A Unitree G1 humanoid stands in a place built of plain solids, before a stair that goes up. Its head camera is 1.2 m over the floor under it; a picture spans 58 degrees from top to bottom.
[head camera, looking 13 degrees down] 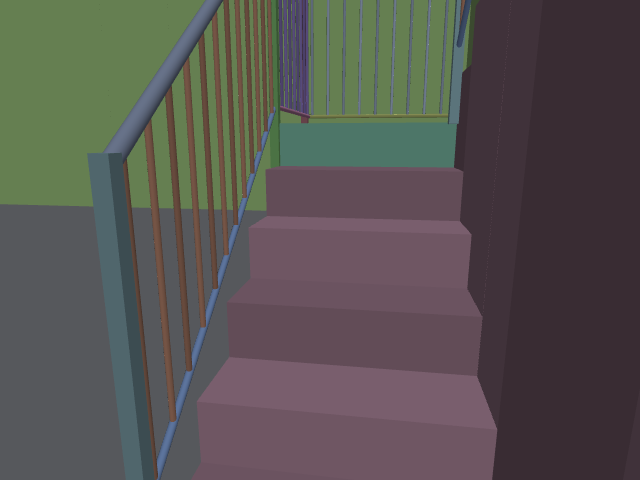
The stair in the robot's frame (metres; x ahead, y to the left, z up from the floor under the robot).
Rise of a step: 0.21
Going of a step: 0.28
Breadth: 0.87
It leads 9 degrees to the right of straight ahead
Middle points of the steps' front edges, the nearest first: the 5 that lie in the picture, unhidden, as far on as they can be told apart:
1.10 -0.05 0.43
1.38 -0.10 0.64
1.65 -0.14 0.86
1.93 -0.18 1.07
2.20 -0.22 1.28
